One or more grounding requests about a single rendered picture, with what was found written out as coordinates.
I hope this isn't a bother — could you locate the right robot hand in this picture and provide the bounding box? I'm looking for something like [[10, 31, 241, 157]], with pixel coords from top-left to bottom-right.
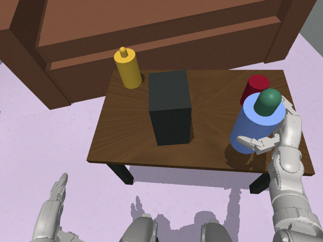
[[236, 95, 302, 155]]

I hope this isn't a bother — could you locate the right robot arm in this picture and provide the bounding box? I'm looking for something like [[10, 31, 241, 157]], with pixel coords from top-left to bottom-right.
[[268, 146, 323, 242]]

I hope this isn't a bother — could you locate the sofa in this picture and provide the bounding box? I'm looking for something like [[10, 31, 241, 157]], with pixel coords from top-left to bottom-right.
[[0, 0, 317, 110]]

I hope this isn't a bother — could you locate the left robot hand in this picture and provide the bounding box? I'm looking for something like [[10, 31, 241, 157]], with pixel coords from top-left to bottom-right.
[[32, 173, 84, 242]]

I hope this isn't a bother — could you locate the coffee table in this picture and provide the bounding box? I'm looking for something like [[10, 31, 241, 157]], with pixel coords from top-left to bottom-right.
[[87, 70, 315, 194]]

